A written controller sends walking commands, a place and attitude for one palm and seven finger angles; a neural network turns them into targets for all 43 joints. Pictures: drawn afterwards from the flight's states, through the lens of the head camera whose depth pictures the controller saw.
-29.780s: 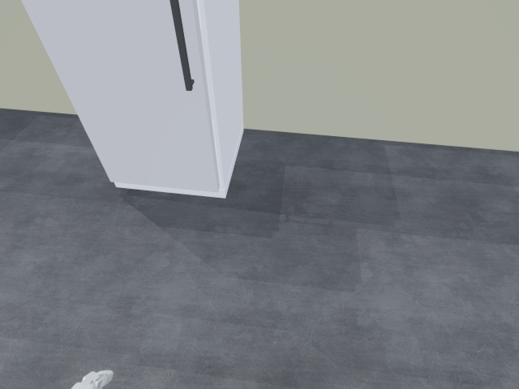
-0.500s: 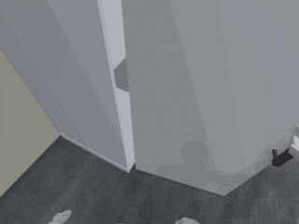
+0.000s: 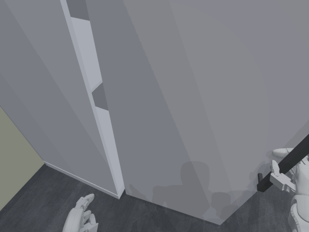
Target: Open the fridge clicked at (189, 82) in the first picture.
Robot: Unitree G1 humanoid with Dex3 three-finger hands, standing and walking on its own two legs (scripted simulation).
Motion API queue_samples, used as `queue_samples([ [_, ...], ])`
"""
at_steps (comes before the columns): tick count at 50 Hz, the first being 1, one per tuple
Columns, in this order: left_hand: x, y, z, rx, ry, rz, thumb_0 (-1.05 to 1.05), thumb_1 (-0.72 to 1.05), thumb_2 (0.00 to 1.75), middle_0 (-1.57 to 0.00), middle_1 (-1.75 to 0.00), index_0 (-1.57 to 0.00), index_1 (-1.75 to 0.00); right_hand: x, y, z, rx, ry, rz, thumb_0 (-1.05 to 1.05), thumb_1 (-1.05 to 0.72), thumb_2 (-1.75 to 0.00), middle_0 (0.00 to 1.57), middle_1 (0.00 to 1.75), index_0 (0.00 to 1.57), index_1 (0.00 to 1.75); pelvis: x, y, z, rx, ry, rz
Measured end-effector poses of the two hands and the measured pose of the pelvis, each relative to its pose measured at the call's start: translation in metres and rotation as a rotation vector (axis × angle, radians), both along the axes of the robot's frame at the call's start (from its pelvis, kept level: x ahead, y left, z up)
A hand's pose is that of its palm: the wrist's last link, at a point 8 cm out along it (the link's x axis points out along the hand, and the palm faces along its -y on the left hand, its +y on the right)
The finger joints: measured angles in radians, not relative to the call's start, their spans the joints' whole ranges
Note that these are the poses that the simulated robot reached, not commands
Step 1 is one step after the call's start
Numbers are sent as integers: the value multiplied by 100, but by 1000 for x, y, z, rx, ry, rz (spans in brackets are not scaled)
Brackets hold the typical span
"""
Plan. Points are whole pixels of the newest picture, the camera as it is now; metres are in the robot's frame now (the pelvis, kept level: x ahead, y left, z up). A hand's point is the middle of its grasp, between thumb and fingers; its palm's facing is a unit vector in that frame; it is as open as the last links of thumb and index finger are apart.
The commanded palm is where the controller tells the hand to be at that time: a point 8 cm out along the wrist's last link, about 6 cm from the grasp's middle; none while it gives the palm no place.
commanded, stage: loosen the grip on the handle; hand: right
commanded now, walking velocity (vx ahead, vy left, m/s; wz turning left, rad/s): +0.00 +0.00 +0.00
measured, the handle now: (294, 148) +0.31 -0.32 +0.10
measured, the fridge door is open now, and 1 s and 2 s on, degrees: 84 80 80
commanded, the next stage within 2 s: slip the hand off the handle in 0.60 s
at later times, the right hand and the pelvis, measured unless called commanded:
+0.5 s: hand (274, 170) +0.30 -0.31 +0.02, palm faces +0.43 +0.83 -0.36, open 12.9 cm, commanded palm +0.24 -0.34 +0.04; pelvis +0.02 +0.02 -0.03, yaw +1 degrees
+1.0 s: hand (296, 174) +0.28 -0.36 +0.03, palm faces +0.43 +0.83 -0.36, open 14.6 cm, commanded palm +0.24 -0.40 +0.04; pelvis +0.03 +0.00 -0.03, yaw +0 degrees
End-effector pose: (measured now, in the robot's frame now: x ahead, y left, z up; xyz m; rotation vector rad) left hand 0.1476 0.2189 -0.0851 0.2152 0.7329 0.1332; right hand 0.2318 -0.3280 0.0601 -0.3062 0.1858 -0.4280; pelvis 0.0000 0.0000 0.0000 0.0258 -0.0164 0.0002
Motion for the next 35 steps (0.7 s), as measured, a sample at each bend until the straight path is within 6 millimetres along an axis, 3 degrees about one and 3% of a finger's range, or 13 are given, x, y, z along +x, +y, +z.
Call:
queue_samples([
  [5,-16,14,-4,28,37,-28,1,90,90,-20,-30,-20,-30,10,-8,3,-19,24,4,-7,-59,-77,44,138,45,140,-9,6,-3,-15,6,-11],
  [9,-34,37,-5,68,76,-32,1,90,90,-21,-30,-21,-30,15,-14,2,8,-34,-6,-5,-47,-71,44,139,45,140,-18,15,-10,-20,40,-3],
  [17,-44,71,-21,105,128,31,1,90,90,-20,-30,-20,-30,16,-10,-5,-33,-9,-17,-1,7,-43,41,136,44,139,-14,18,-23,-17,90,16],
  [24,-23,67,-32,102,156,53,1,90,90,-20,-30,-20,-30,21,-14,-20,-26,10,-60,0,41,-27,37,130,41,133,12,20,-28,-17,128,17],
  [28,-2,58,-35,92,161,36,1,90,90,-20,-30,-20,-30,27,-19,-18,-51,11,-54,-1,49,-23,33,125,44,132,26,19,-29,-17,151,19],
  [35,35,42,-34,52,92,22,1,90,90,-20,-30,-20,-30,20,-24,-10,-37,31,-59,-1,53,-21,28,118,34,122,44,12,-28,-15,176,19],
])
